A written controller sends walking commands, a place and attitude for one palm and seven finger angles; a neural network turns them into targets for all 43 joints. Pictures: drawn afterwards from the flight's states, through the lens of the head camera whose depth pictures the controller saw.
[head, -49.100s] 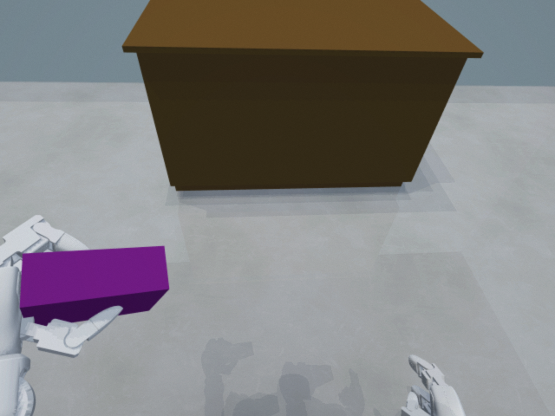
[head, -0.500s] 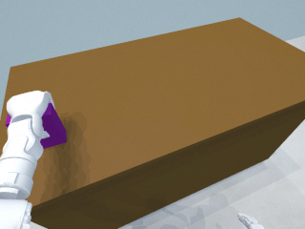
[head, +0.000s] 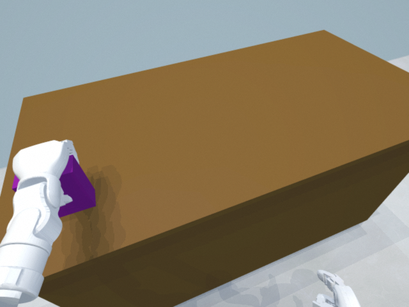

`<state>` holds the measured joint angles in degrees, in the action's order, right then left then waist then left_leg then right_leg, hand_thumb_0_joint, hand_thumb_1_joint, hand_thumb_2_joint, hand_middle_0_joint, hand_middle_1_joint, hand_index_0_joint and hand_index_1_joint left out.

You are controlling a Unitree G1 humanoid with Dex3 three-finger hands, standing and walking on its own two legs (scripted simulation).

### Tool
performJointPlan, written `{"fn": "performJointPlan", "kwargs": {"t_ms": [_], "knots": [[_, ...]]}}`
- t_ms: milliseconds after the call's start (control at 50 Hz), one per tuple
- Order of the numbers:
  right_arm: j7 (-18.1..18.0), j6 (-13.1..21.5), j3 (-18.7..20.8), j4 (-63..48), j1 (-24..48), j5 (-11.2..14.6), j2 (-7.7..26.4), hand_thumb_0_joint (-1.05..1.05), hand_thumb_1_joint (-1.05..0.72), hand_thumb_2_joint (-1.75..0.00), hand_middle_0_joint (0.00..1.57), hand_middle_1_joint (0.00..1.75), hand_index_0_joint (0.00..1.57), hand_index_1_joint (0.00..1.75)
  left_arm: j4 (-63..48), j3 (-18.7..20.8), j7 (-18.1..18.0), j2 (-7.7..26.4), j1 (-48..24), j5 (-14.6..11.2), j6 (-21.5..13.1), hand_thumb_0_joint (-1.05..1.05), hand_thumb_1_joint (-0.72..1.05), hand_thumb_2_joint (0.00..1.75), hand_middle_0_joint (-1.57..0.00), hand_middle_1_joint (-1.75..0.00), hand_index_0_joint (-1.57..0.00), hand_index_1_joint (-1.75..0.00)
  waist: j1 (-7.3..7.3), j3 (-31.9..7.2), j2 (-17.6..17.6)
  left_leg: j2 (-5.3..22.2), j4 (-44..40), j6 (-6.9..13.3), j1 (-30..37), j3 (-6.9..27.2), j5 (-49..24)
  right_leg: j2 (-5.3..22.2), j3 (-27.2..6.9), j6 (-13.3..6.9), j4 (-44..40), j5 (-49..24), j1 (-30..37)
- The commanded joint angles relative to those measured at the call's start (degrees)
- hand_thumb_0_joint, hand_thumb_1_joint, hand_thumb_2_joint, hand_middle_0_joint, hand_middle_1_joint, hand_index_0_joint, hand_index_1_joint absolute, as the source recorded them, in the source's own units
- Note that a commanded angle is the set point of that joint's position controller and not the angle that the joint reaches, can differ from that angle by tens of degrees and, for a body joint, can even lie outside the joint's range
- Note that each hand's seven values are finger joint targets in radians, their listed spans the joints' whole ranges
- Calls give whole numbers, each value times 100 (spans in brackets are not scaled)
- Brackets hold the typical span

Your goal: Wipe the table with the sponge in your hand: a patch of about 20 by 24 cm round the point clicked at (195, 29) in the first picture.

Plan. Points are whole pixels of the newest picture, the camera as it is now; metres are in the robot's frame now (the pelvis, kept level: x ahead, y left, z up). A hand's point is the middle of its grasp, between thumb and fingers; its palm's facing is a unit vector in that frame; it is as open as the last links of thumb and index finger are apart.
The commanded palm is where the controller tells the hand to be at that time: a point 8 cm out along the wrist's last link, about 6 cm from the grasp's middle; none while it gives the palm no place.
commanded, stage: wipe back along the first lane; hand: left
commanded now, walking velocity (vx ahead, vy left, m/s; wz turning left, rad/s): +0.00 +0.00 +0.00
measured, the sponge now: (63, 195) +0.31 +0.34 +0.04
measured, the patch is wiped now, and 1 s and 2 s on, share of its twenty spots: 0.85 0.90 0.90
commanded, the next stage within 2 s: lift the sponge slowly off the table in 0.58 s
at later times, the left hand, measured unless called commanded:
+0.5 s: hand (58, 194) +0.28 +0.31 +0.10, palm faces +0.03 -0.04 -1.00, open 9.4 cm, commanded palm +0.24 +0.30 +0.13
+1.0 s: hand (58, 204) +0.26 +0.30 +0.10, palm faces +0.03 -0.07 -1.00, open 9.4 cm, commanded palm +0.22 +0.30 +0.16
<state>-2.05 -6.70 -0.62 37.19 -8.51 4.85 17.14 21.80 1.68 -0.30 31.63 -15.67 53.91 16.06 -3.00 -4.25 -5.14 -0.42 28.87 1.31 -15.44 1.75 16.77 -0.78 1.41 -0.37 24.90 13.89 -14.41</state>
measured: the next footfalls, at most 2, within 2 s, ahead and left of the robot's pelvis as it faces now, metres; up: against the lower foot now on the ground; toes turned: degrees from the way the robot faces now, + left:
none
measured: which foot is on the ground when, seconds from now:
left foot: down 0.00-1.00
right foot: down 0.00-1.00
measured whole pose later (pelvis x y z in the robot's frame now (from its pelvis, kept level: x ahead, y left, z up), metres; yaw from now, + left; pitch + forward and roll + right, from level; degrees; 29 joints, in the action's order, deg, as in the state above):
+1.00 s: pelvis +0.00 -0.01 +0.00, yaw +0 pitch -1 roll -1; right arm -2.5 -4.3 -2.6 35.9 -3.7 4.2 15.5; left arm -0.5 -2.0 1.8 29.6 -1.0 52.5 23.8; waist -5.3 -2.1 -5.3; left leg -0.5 28.0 0.9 -10.4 1.8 16.7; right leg -0.7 1.4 -0.8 25.5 14.6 -10.1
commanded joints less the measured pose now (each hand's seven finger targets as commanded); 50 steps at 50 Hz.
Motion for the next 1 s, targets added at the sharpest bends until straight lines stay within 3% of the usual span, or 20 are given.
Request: {"fn": "performJointPlan", "kwargs": {"t_ms": [0,40,240,300,360,380,400,440,480,580,640,680,700,760,780,800,820,900,940,980], "knots": [[-43,302,232,-910,811,-23,698,0,-90,-90,20,30,20,30,-798,140,131,914,-396,-67,13,0,10,130,-120,-160,-120,-160,-65,-994,500,-110,-249,198,351,-55,-1900,-141,61,-332,-125,-1766,731],[-16,318,230,-937,873,-10,667,0,-90,-90,20,30,20,30,-908,56,126,716,-51,-92,70,0,10,130,-120,-160,-120,-160,-87,-880,496,-105,-237,179,342,-60,-1978,-143,90,-327,-118,-1853,691],[-38,347,166,-981,1154,-20,634,0,-90,-90,20,30,20,30,-1514,112,61,689,315,-184,415,0,10,130,-120,-160,-120,-160,-148,-610,578,-96,-319,152,352,-56,-1834,-144,91,-312,-138,-1684,710],[-36,373,160,-1045,1228,-28,598,0,-90,-90,20,30,20,30,-1837,71,76,612,530,-214,467,0,10,130,-120,-160,-120,-160,-199,-806,548,-97,-298,162,450,-51,-1927,-130,77,-313,-92,-1758,839],[-42,364,130,-1036,1274,-15,597,0,-90,-90,20,30,20,30,-1848,-36,116,534,466,-210,580,0,10,130,-120,-160,-120,-160,-156,-607,601,-87,-347,151,419,-39,-1788,-136,95,-298,-162,-1604,710],[-49,383,123,-1039,1325,-17,610,0,-90,-90,20,30,20,30,-1942,128,119,723,407,-195,572,0,10,130,-120,-160,-120,-160,-187,-640,575,-69,-352,148,453,-23,-1804,-148,33,-328,-156,-1572,735],[-44,393,127,-1086,1325,-18,575,0,-90,-90,20,30,20,30,-2028,-85,125,499,523,-197,591,0,10,130,-120,-160,-120,-160,-183,-661,426,-87,-342,155,466,-40,-1790,-136,79,-315,-133,-1516,748],[-38,406,115,-1069,1321,-21,574,0,-90,-90,20,30,20,30,-2021,-105,144,449,628,-220,630,0,10,130,-120,-160,-120,-160,-178,-612,518,-74,-361,147,457,-22,-1795,-147,107,-313,-147,-1526,738],[-37,425,87,-1121,1418,-28,573,0,-90,-90,20,30,20,30,-2219,34,157,596,706,-223,631,0,10,130,-120,-160,-120,-160,-252,-652,404,-70,-368,148,490,-2,-1805,-144,45,-339,-148,-1516,785],[17,443,91,-1166,1483,-33,540,0,-90,-90,20,30,20,30,-2566,81,152,504,1341,-299,622,0,10,130,-120,-160,-120,-160,-313,-726,480,-54,-330,139,520,-2,-1983,-139,36,-330,-82,-1778,917],[54,460,99,-1176,1443,-28,509,0,-90,-90,20,30,20,30,-2740,-173,122,156,1579,-346,678,0,10,130,-120,-160,-120,-160,-251,-606,573,-36,-320,138,472,-13,-2015,-151,119,-305,-65,-1812,846],[33,445,86,-1157,1512,-44,560,0,-90,-90,20,30,20,30,-2882,193,80,652,1274,-306,731,0,10,130,-120,-160,-120,-160,-289,-528,551,-27,-369,129,443,20,-1826,-160,22,-322,-104,-1588,809],[11,448,93,-1167,1507,-43,529,0,-90,-90,20,30,20,30,-2888,46,59,501,1119,-282,779,0,10,130,-120,-160,-120,-160,-258,-485,559,-44,-373,141,412,-7,-1776,-148,72,-305,-91,-1484,785],[-32,446,81,-1116,1509,-50,532,0,-90,-90,20,30,20,30,-2816,201,33,681,1026,-280,853,0,10,130,-120,-160,-120,-160,-301,-474,604,-60,-416,132,450,11,-1759,-146,97,-305,-137,-1399,805],[-57,465,56,-1121,1589,-48,556,0,-90,-90,20,30,20,30,-2918,317,34,918,757,-235,863,0,10,130,-120,-160,-120,-160,-303,-486,480,-46,-438,130,501,24,-1691,-158,-1,-331,-158,-1288,779],[-75,498,64,-1145,1551,-46,506,0,-90,-90,20,30,20,30,-2972,110,38,711,570,-218,862,0,10,130,-120,-160,-120,-160,-259,-578,437,-78,-400,147,528,-10,-1686,-137,48,-313,-142,-1267,791],[-86,499,63,-1072,1528,-47,511,0,-90,-90,20,30,20,30,-2768,220,44,818,658,-195,891,0,10,130,-120,-160,-120,-160,-278,-468,407,-65,-425,137,519,10,-1683,-142,66,-330,-173,-1222,753],[-109,575,49,-1121,1557,-59,485,0,-90,-90,20,30,20,30,-3106,136,120,882,259,-101,812,0,10,130,-120,-160,-120,-160,-275,-766,154,-93,-408,157,674,34,-1743,-142,25,-361,-161,-1203,871],[-99,574,46,-1083,1536,-84,480,0,-90,-90,20,30,20,30,-3031,198,157,866,574,-142,770,0,10,130,-120,-160,-120,-160,-297,-795,215,-91,-394,153,705,30,-1978,-144,42,-368,-147,-1544,991],[-109,592,16,-1163,1635,-94,487,0,-90,-90,20,30,20,30,-3333,403,177,1138,430,-179,693,0,10,130,-120,-160,-120,-160,-348,-925,133,-104,-401,153,769,35,-1968,-142,-64,-376,-165,-1589,1094]]}}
